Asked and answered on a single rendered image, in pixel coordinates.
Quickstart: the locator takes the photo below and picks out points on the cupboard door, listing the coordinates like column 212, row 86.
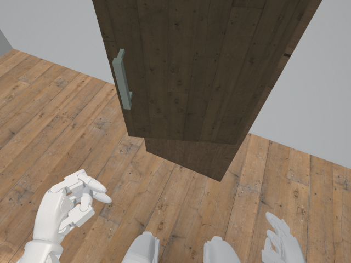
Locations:
column 196, row 68

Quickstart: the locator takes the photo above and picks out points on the left robot forearm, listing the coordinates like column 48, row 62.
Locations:
column 39, row 251

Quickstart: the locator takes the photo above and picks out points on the robot thigh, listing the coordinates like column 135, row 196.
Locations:
column 144, row 249
column 218, row 251

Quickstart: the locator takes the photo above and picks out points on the robot left thigh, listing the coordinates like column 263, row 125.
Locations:
column 144, row 249

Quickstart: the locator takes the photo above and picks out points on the handle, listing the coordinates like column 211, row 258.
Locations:
column 121, row 80

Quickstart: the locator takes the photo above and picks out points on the right robot hand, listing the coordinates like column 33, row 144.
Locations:
column 288, row 249

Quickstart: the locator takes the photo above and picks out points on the robot right thigh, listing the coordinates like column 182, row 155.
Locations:
column 218, row 251

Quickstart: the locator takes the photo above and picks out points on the left robot hand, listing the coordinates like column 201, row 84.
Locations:
column 50, row 222

